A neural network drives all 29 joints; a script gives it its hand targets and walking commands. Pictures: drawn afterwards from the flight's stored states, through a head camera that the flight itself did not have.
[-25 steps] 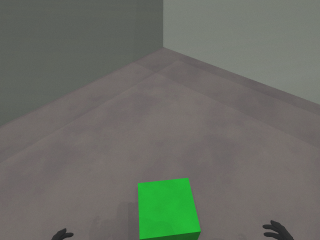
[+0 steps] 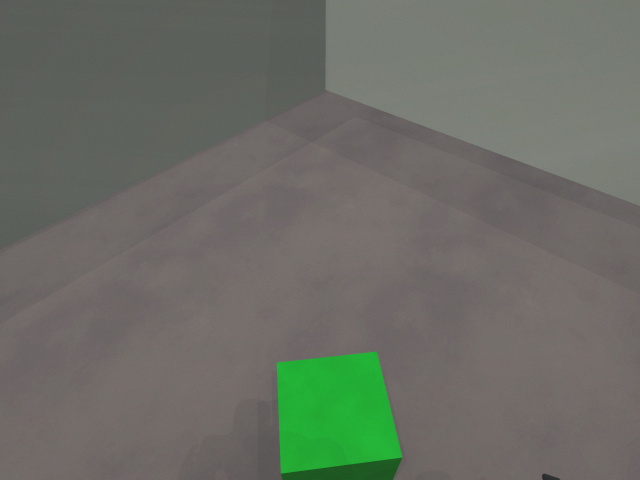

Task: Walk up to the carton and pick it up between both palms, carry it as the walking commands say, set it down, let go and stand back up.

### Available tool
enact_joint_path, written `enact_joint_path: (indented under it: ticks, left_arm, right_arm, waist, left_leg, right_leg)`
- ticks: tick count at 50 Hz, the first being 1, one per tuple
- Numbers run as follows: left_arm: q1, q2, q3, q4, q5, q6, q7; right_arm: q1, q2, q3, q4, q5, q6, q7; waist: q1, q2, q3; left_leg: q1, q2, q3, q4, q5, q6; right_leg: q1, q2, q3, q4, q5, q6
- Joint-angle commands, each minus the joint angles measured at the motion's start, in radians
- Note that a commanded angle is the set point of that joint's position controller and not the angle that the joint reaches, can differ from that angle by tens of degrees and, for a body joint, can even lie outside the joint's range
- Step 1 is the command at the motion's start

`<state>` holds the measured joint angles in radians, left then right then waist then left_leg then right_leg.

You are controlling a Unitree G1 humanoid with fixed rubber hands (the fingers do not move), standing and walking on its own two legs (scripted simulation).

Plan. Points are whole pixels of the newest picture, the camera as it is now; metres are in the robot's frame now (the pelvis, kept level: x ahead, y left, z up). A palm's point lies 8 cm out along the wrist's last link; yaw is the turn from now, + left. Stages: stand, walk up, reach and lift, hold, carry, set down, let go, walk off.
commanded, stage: stand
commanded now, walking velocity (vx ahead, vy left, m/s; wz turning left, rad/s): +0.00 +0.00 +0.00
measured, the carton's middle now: (333, 424) +0.45 -0.02 -0.65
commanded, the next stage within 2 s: none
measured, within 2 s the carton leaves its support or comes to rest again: neither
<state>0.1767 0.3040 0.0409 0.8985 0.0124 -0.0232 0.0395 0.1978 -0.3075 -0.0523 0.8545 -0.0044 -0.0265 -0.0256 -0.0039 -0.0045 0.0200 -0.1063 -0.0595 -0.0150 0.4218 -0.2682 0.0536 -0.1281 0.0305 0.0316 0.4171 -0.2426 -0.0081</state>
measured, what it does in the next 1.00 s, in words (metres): stands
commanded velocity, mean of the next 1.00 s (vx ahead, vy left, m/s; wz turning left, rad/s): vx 0.00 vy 0.00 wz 0.00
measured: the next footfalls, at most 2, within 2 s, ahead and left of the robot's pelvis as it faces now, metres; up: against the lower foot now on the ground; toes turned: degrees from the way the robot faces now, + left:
none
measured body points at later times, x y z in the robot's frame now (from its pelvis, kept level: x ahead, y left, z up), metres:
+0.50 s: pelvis -0.02 +0.00 +0.00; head -0.03 +0.01 +0.45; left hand +0.06 +0.29 -0.12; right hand +0.07 -0.30 -0.11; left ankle -0.02 +0.08 -0.74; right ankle -0.01 -0.12 -0.74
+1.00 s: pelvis -0.02 +0.00 +0.00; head -0.03 +0.00 +0.45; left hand +0.06 +0.30 -0.12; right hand +0.07 -0.30 -0.11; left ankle -0.02 +0.08 -0.74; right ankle -0.01 -0.12 -0.74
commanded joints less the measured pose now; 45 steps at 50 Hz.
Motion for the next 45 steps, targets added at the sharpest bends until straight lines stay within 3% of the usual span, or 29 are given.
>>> enact_joint_path:
  ticks: [1,21,45]
  left_arm:
    - [-0.023,0.137,0.027,-0.033,-0.001,-0.012,0.004]
    - [-0.025,0.162,0.014,0.053,-0.008,-0.014,-0.002]
    - [-0.027,0.184,0.003,0.08,-0.012,-0.016,-0.005]
  right_arm:
    - [-0.024,-0.147,-0.03,-0.037,0.001,-0.013,-0.006]
    - [-0.034,-0.168,-0.017,0.051,0.008,-0.016,-0.006]
    - [-0.038,-0.186,-0.009,0.08,0.014,-0.018,-0.005]
  waist:
    - [0.002,0.008,-0.015]
    - [0.005,0.007,0.019]
    - [0.006,0.005,0.007]
  left_leg:
    - [-0.034,0.155,-0.132,-0.081,0.245,-0.038]
    - [-0.053,0.165,-0.145,-0.147,0.093,-0.037]
    - [-0.043,0.173,-0.144,-0.156,0.113,-0.034]
  right_leg:
    - [0.021,-0.119,0.103,-0.048,0.212,0.003]
    - [0.003,-0.133,0.124,-0.106,0.118,0.003]
    - [0.0,-0.141,0.129,-0.12,0.131,0.001]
